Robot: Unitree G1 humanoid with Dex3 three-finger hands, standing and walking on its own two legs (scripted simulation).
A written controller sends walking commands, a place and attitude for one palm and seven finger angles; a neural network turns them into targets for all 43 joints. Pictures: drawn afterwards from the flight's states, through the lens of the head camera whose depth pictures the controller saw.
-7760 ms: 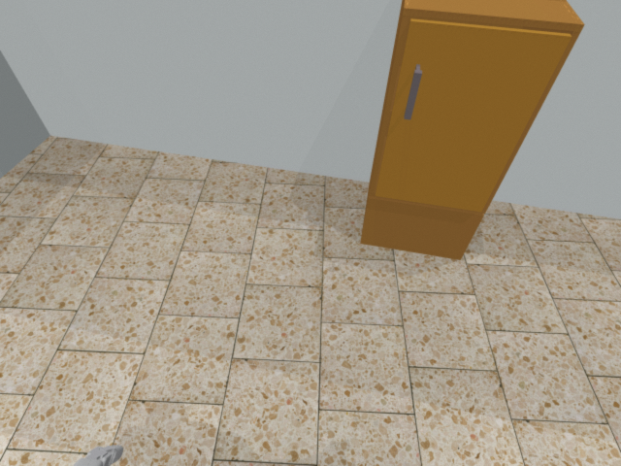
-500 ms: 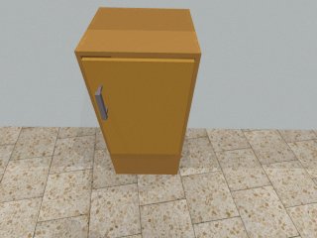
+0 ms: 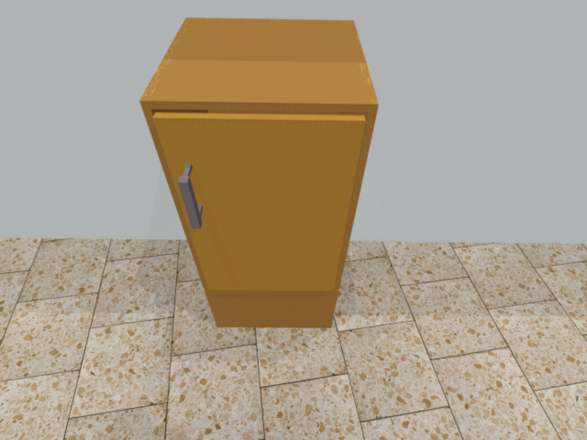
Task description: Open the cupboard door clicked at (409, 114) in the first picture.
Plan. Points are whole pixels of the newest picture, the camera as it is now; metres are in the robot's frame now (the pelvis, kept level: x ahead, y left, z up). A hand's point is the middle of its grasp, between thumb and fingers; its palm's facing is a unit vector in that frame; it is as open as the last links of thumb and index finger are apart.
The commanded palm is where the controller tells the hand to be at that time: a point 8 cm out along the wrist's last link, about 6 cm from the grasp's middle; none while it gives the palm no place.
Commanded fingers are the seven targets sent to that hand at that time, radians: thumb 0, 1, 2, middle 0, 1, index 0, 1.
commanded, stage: look again from close up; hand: left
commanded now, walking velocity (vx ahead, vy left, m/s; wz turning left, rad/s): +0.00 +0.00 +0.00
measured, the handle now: (192, 197) +0.56 +0.25 -0.05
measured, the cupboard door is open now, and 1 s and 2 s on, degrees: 0 0 0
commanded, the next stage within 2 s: raise the hand with hooked fingers in 0.48 s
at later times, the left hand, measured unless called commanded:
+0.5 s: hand out of the picture +0.02 +0.18 -0.17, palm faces +0.02 -0.97 -0.22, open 7.3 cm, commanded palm none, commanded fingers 0.00 0.90 0.90 -0.20 -0.30 -0.20 -0.30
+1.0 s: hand (176, 417) +0.17 +0.18 -0.07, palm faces +0.04 -1.00 +0.04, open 8.5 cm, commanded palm +0.14 +0.25 -0.07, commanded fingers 0.00 0.39 0.68 -0.24 -0.63 -0.24 -0.63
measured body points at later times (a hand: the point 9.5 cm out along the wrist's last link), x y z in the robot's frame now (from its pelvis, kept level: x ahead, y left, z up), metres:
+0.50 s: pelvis +0.01 +0.01 +0.00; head +0.02 -0.01 +0.44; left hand +0.02 +0.23 -0.16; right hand -0.01 -0.20 -0.17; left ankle -0.05 +0.11 -0.74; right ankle +0.02 -0.10 -0.74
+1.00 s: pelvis -0.04 -0.02 -0.09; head +0.02 +0.00 +0.35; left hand +0.16 +0.23 -0.07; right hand +0.22 -0.27 -0.10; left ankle -0.05 +0.11 -0.74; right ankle +0.02 -0.10 -0.74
